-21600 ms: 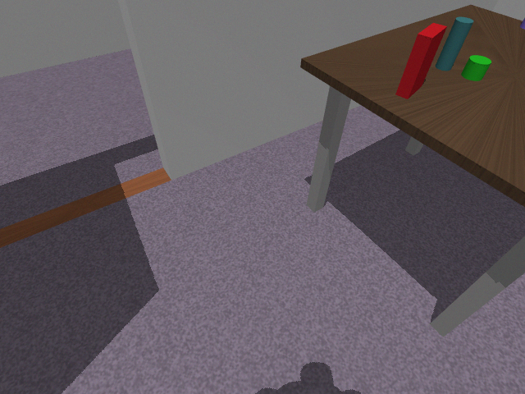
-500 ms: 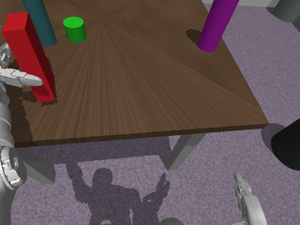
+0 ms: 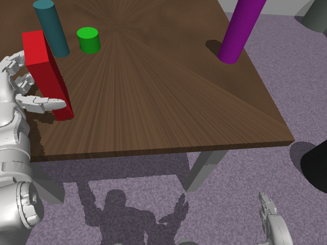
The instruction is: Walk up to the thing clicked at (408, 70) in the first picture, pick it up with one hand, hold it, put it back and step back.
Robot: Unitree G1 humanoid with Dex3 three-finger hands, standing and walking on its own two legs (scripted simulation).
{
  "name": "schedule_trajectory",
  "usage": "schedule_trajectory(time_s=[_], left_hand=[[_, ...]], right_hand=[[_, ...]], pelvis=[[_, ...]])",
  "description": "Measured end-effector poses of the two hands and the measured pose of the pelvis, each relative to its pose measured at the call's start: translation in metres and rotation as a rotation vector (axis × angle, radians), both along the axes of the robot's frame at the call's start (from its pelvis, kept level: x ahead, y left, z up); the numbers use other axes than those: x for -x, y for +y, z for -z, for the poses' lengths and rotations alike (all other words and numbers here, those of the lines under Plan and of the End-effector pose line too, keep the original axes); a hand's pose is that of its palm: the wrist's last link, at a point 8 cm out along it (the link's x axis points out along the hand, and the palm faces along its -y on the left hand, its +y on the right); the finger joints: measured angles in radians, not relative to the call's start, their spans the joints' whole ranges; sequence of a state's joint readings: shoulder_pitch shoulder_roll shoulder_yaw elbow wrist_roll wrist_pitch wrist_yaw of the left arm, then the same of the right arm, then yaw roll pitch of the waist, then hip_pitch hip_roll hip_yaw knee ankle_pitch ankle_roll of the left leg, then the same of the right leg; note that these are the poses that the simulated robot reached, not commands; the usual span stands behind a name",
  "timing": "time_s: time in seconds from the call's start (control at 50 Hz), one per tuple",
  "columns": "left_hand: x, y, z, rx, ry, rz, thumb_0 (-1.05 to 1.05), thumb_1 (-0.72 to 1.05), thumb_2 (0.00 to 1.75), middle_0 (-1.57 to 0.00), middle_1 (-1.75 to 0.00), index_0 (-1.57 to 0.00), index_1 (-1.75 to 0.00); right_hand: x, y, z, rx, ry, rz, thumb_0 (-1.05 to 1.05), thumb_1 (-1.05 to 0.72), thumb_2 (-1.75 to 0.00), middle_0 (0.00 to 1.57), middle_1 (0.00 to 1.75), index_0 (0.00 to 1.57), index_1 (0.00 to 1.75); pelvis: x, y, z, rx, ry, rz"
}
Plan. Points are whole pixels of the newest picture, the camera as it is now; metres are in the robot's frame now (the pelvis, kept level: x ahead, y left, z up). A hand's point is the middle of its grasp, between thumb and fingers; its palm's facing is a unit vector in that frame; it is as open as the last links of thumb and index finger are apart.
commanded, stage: close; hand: left
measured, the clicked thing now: (50, 79) +0.49 +0.23 +0.12
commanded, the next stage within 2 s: settle in 0.24 s
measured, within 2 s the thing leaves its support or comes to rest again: leaves its support in 0.62 s
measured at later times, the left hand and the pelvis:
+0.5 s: hand (41, 86) +0.48 +0.25 +0.11, palm faces +0.27 -0.96 -0.03, open 12.9 cm; pelvis +0.01 -0.01 +0.00, yaw +0 degrees
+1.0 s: hand (37, 68) +0.48 +0.23 +0.16, palm faces +0.27 -0.96 -0.03, open 13.1 cm; pelvis +0.01 +0.00 +0.02, yaw +0 degrees
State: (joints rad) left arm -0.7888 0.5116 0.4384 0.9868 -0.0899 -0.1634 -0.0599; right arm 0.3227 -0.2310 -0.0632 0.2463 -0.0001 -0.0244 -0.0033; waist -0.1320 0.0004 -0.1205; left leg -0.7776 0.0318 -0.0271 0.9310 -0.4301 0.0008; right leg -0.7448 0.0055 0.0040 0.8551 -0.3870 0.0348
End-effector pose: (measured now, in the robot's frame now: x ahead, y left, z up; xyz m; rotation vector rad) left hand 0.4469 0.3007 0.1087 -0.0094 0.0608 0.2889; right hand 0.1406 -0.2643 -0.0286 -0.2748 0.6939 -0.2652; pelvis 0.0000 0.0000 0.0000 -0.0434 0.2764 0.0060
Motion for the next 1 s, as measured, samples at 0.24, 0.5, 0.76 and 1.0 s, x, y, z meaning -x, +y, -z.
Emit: schedule_trajectory(time_s=[0.24,0.5,0.76,1.0], left_hand=[[0.004,-0.003,-0.006,-0.019,0.010,0.022,-0.01,-0.44,0.45,-0.56,-0.54,-0.59,-0.54],[0.005,-0.009,-0.006,-0.024,0.015,0.016,-0.02,-0.52,0.60,-0.57,-0.72,-0.61,-0.74],[0.002,-0.021,-0.031,-0.019,-0.002,0.031,-0.04,-0.61,0.69,-0.54,-0.86,-0.58,-0.89],[0.006,-0.022,-0.059,-0.034,0.004,0.012,-0.04,-0.61,0.70,-0.51,-0.91,-0.55,-0.94]], right_hand=[[0.001,0.001,0.007,-0.019,0.011,-0.001,-0.01,0.55,-0.05,0.05,0.05,0.06,0.05],[-0.005,-0.006,0.002,-0.015,-0.003,0.011,-0.01,0.54,-0.05,0.05,0.05,0.06,0.05],[-0.021,-0.007,-0.016,-0.012,-0.082,0.018,-0.01,0.52,-0.06,0.05,0.05,0.06,0.05],[-0.013,-0.003,-0.009,-0.056,-0.062,0.027,-0.01,0.53,-0.06,0.05,0.05,0.06,0.05]], pelvis=[[0.002,-0.003,-0.002,-0.005,-0.005,0.001],[-0.005,-0.007,-0.005,-0.011,-0.018,0.000],[-0.016,-0.005,-0.012,-0.010,-0.060,-0.001],[-0.013,-0.004,-0.018,-0.016,-0.094,0.001]])
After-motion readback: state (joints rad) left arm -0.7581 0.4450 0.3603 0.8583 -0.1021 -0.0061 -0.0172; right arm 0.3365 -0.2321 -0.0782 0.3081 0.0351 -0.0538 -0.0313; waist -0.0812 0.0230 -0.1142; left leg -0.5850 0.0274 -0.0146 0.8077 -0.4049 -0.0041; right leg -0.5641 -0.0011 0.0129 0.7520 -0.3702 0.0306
